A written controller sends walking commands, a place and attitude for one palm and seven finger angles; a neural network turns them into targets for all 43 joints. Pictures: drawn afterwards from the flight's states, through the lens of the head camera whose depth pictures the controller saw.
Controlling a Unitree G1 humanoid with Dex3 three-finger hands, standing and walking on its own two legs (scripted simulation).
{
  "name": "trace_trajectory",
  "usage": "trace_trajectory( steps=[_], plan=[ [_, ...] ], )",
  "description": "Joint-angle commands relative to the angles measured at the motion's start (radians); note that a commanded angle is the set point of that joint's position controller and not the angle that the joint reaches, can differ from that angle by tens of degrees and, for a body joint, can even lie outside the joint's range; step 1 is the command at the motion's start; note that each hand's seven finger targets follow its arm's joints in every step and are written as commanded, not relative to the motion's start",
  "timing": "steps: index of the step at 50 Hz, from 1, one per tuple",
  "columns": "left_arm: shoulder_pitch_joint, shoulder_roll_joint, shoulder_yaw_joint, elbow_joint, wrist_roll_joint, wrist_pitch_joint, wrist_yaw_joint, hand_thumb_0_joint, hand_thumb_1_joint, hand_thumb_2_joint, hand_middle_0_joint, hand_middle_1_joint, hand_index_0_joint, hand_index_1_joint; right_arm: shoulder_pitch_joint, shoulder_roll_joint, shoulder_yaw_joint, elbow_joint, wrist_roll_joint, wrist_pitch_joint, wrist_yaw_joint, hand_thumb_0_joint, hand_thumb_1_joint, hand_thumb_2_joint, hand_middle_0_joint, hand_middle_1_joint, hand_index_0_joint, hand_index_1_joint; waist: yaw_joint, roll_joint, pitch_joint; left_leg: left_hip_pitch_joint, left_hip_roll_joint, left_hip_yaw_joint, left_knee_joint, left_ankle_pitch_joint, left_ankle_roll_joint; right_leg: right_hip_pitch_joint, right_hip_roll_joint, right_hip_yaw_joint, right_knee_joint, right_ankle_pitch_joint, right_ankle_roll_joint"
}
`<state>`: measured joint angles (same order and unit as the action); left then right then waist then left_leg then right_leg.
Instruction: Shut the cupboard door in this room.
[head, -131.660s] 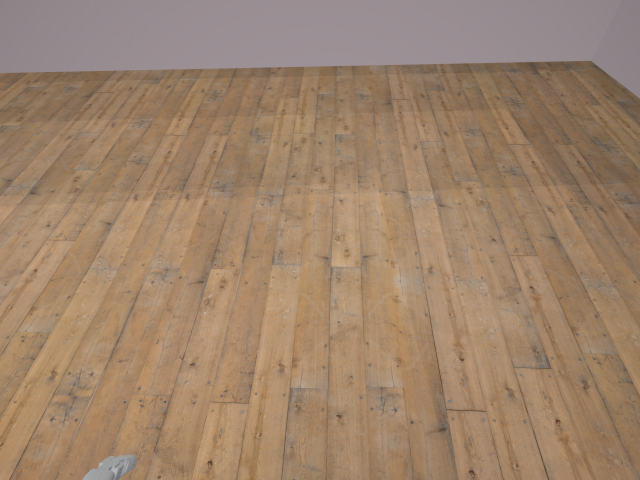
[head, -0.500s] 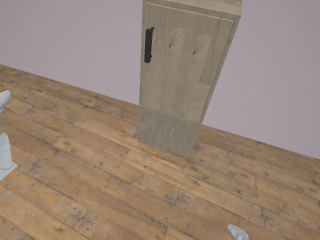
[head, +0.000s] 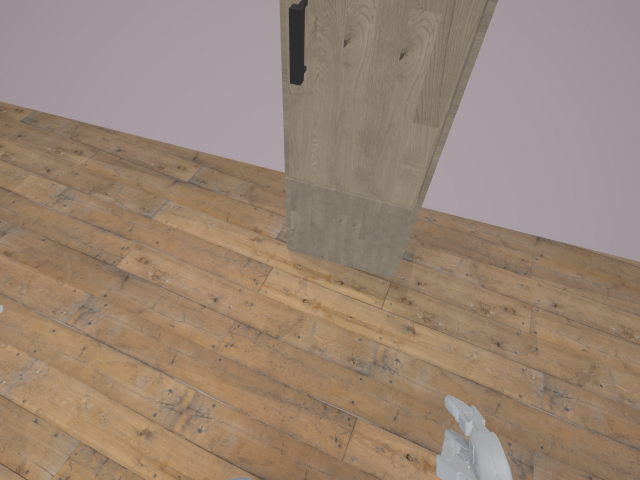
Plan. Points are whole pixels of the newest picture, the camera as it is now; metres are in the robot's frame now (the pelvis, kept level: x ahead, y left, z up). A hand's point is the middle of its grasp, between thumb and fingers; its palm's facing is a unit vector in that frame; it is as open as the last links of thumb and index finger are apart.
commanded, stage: stop stepping back and stand still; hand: left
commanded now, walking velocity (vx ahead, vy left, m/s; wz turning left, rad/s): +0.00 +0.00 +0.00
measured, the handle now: (300, 42) +0.93 +0.06 +0.08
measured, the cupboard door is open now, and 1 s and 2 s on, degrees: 0 0 0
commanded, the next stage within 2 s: let the arm hang, fingers relaxed in 0.42 s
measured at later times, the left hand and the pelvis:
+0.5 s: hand (24, 288) +0.24 +0.26 +0.19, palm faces +0.35 -0.78 -0.51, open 7.4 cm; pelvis +0.03 +0.01 +0.01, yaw -1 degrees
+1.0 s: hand out of the picture -0.08 +0.21 -0.17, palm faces +0.06 -0.98 -0.19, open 7.1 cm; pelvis -0.03 +0.03 +0.01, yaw +2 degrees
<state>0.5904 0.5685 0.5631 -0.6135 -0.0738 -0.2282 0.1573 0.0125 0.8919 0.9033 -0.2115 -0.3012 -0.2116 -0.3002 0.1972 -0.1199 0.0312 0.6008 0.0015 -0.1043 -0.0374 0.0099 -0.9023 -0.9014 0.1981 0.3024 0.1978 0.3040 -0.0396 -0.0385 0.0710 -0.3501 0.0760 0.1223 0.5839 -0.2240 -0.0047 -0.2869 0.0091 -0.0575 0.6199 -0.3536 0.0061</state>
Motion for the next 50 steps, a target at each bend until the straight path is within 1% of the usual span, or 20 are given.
trace_trajectory(
  steps=[1, 3, 6, 8, 12, 15, 22, 25, 26, 27, 28, 30, 32, 35, 37, 39, 41, 44, 46, 50],
  plan=[
    [0.083, 0.053, 0.073, 0.019, -0.005, -0.010, 0.012, 0.000, 0.900, 0.900, -0.200, -0.300, -0.200, -0.300, -0.029, -0.198, -0.076, -0.122, 0.018, -0.023, -0.009, 0.000, -0.900, -0.900, 0.200, 0.300, 0.200, 0.300, 0.019, 0.060, -0.181, -0.058, 0.086, -0.082, -0.091, -0.064, 0.019, 0.207, -0.064, 0.110, -0.211, 0.197, -0.018],
    [0.079, 0.005, 0.011, 0.064, -0.006, 0.016, 0.011, 0.000, 0.900, 0.900, -0.200, -0.300, -0.200, -0.300, -0.015, -0.189, -0.080, -0.110, 0.020, -0.016, -0.013, 0.000, -0.900, -0.900, 0.200, 0.300, 0.200, 0.300, 0.012, -0.098, -0.161, -0.007, 0.005, -0.080, 0.026, -0.097, -0.005, 0.082, -0.177, 0.296, -0.293, 0.209, -0.080],
    [-0.020, 0.019, -0.032, 0.046, 0.013, 0.024, 0.024, 0.000, 0.900, 0.900, -0.200, -0.300, -0.200, -0.300, -0.042, -0.184, -0.068, -0.104, 0.019, -0.004, -0.024, 0.000, -0.900, -0.900, 0.200, 0.300, 0.200, 0.300, 0.017, -0.164, -0.139, -0.039, -0.017, -0.107, 0.094, -0.123, 0.001, 0.112, -0.232, 0.311, -0.289, 0.383, -0.112],
    [-0.150, 0.028, -0.055, 0.013, 0.031, 0.016, 0.030, 0.000, 0.900, 0.900, -0.200, -0.300, -0.200, -0.300, -0.055, -0.183, -0.058, -0.093, 0.015, -0.011, -0.039, 0.000, -0.900, -0.900, 0.200, 0.300, 0.200, 0.300, 0.015, -0.123, -0.148, -0.018, -0.023, -0.116, 0.017, -0.071, 0.010, 0.167, -0.217, 0.238, -0.220, 0.512, -0.096],
    [-0.279, 0.073, -0.055, -0.139, 0.045, -0.008, 0.037, 0.000, 0.900, 0.900, -0.200, -0.300, -0.200, -0.300, -0.079, -0.209, -0.073, -0.109, 0.017, -0.027, -0.062, 0.000, -0.900, -0.900, 0.200, 0.300, 0.200, 0.300, 0.034, 0.094, -0.209, 0.215, 0.033, -0.145, -0.099, 0.419, 0.039, 0.146, -0.103, 0.105, -0.100, 0.584, -0.006],
    [-0.173, 0.066, -0.034, -0.186, 0.048, -0.017, 0.041, 0.000, 0.900, 0.900, -0.200, -0.300, -0.200, -0.300, -0.069, -0.188, -0.061, -0.134, 0.016, -0.017, -0.053, 0.000, -0.900, -0.900, 0.200, 0.300, 0.200, 0.300, 0.040, 0.225, -0.209, 0.207, 0.041, -0.155, -0.076, 0.625, 0.037, 0.164, -0.063, 0.061, -0.096, 0.584, -0.004],
    [0.104, 0.031, 0.035, -0.013, 0.007, -0.005, 0.027, 0.000, 0.900, 0.900, -0.200, -0.300, -0.200, -0.300, -0.046, -0.190, -0.082, -0.161, 0.029, 0.034, -0.034, 0.000, -0.900, -0.900, 0.200, 0.300, 0.200, 0.300, 0.030, 0.104, -0.240, 0.079, 0.029, -0.133, -0.081, 0.416, -0.003, 0.248, -0.090, 0.101, -0.158, 0.609, -0.027],
    [0.089, 0.023, 0.021, 0.009, -0.002, 0.005, 0.020, 0.000, 0.900, 0.900, -0.200, -0.300, -0.200, -0.300, -0.053, -0.197, -0.078, -0.166, 0.031, 0.046, -0.038, 0.000, -0.900, -0.900, 0.200, 0.300, 0.200, 0.300, 0.028, 0.083, -0.227, 0.069, 0.041, -0.145, -0.119, 0.326, 0.006, 0.218, -0.072, 0.102, -0.180, 0.503, -0.014],
    [-0.116, -0.174, -0.481, 0.660, 0.085, 0.146, -0.121, 0.000, 0.900, 0.900, -0.200, -0.300, -0.200, -0.300, -0.158, -0.321, -0.080, -0.002, 0.035, -0.031, 0.051, 0.000, -0.900, -0.900, 0.200, 0.300, 0.200, 0.300, 0.007, 0.122, -0.125, 0.038, 0.037, -0.138, 0.009, 0.408, 0.006, 0.055, -0.153, 0.041, -0.080, 0.586, -0.033],
    [-0.157, -0.164, -0.455, 0.702, 0.087, 0.206, -0.148, 0.000, 0.900, 0.900, -0.200, -0.300, -0.200, -0.300, -0.097, -0.330, -0.108, 0.035, 0.011, -0.015, 0.053, 0.000, -0.900, -0.900, 0.200, 0.300, 0.200, 0.300, 0.015, 0.122, -0.188, 0.089, 0.059, -0.157, -0.030, 0.372, 0.004, 0.016, -0.137, 0.101, -0.121, 0.458, -0.040],
    [-0.154, -0.171, -0.451, 0.705, 0.089, 0.224, -0.156, 0.000, 0.900, 0.900, -0.200, -0.300, -0.200, -0.300, -0.074, -0.330, -0.102, 0.030, 0.006, 0.001, 0.048, 0.000, -0.900, -0.900, 0.200, 0.300, 0.200, 0.300, 0.019, 0.128, -0.154, 0.063, 0.074, -0.169, -0.053, 0.293, 0.017, 0.005, -0.123, 0.076, -0.124, 0.335, -0.031],
    [-0.223, -0.177, -0.469, 0.815, 0.099, 0.221, -0.165, 0.000, 0.900, 0.900, -0.200, -0.300, -0.200, -0.300, -0.062, -0.308, -0.078, 0.052, -0.007, 0.032, 0.047, 0.000, -0.900, -0.900, 0.200, 0.300, 0.200, 0.300, 0.038, 0.014, -0.127, -0.047, 0.082, -0.217, -0.104, 0.153, 0.051, 0.021, -0.093, 0.057, -0.098, 0.172, -0.026],
    [-0.271, -0.160, -0.480, 0.935, 0.107, 0.215, -0.167, 0.000, 0.900, 0.900, -0.200, -0.300, -0.200, -0.300, -0.062, -0.310, -0.071, 0.074, -0.017, 0.048, 0.045, 0.000, -0.900, -0.900, 0.200, 0.300, 0.200, 0.300, 0.040, -0.141, -0.138, -0.022, 0.054, -0.228, -0.091, 0.123, 0.053, 0.031, -0.107, 0.093, -0.127, 0.163, -0.045],
    [-0.317, -0.185, -0.500, 1.111, 0.104, 0.232, -0.155, 0.000, 0.900, 0.900, -0.200, -0.300, -0.200, -0.300, -0.006, -0.259, -0.057, 0.126, -0.028, 0.086, 0.042, 0.000, -0.900, -0.900, 0.200, 0.300, 0.200, 0.300, 0.018, -0.222, -0.124, 0.078, -0.022, -0.188, -0.029, 0.041, 0.040, -0.063, -0.168, 0.155, -0.205, 0.052, -0.084],
    [-0.350, -0.180, -0.512, 1.205, 0.099, 0.244, -0.146, 0.000, 0.900, 0.900, -0.200, -0.300, -0.200, -0.300, 0.018, -0.251, -0.053, 0.164, -0.032, 0.109, 0.041, 0.000, -0.900, -0.900, 0.200, 0.300, 0.200, 0.300, 0.007, -0.137, -0.097, 0.126, -0.036, -0.176, -0.021, 0.001, 0.032, -0.121, -0.172, 0.157, -0.239, -0.064, -0.096],
    [-0.351, -0.200, -0.519, 1.292, 0.096, 0.251, -0.143, 0.000, 0.900, 0.900, -0.200, -0.300, -0.200, -0.300, 0.030, -0.227, -0.047, 0.207, -0.034, 0.118, 0.039, 0.000, -0.900, -0.900, 0.200, 0.300, 0.200, 0.300, 0.005, 0.030, -0.046, 0.087, -0.021, -0.205, -0.104, -0.093, 0.036, -0.129, -0.142, 0.142, -0.233, -0.139, -0.078],
    [-0.303, -0.218, -0.519, 1.381, 0.093, 0.253, -0.140, 0.000, 0.900, 0.900, -0.200, -0.300, -0.200, -0.300, 0.033, -0.220, -0.046, 0.242, -0.035, 0.119, 0.032, 0.000, -0.900, -0.900, 0.200, 0.300, 0.200, 0.300, 0.027, 0.198, -0.010, -0.032, 0.006, -0.267, -0.237, -0.244, 0.049, -0.032, -0.088, 0.111, -0.195, -0.115, -0.048],
    [-0.205, -0.254, -0.505, 1.492, 0.098, 0.253, -0.141, 0.000, 0.900, 0.900, -0.200, -0.300, -0.200, -0.300, 0.039, -0.223, -0.062, 0.277, -0.032, 0.123, 0.020, 0.000, -0.900, -0.900, 0.200, 0.300, 0.200, 0.300, 0.063, 0.352, -0.049, -0.134, 0.054, -0.331, -0.372, -0.413, 0.074, 0.126, -0.038, 0.040, -0.085, -0.029, -0.033],
    [-0.160, -0.279, -0.511, 1.548, 0.099, 0.250, -0.143, 0.000, 0.900, 0.900, -0.200, -0.300, -0.200, -0.300, 0.051, -0.222, -0.067, 0.301, -0.027, 0.123, 0.012, 0.000, -0.900, -0.900, 0.200, 0.300, 0.200, 0.300, 0.074, 0.333, -0.069, -0.128, 0.063, -0.333, -0.389, -0.408, 0.086, 0.147, -0.026, 0.034, -0.053, -0.001, -0.032],
    [-0.141, -0.304, -0.519, 1.622, 0.100, 0.247, -0.141, 0.000, 0.900, 0.900, -0.200, -0.300, -0.200, -0.300, 0.097, -0.210, -0.075, 0.345, -0.022, 0.129, 0.007, 0.000, -0.900, -0.900, 0.200, 0.300, 0.200, 0.300, 0.066, 0.150, -0.043, -0.088, 0.054, -0.306, -0.364, -0.379, 0.080, 0.125, -0.027, 0.060, -0.138, 0.000, -0.029]
  ],
)
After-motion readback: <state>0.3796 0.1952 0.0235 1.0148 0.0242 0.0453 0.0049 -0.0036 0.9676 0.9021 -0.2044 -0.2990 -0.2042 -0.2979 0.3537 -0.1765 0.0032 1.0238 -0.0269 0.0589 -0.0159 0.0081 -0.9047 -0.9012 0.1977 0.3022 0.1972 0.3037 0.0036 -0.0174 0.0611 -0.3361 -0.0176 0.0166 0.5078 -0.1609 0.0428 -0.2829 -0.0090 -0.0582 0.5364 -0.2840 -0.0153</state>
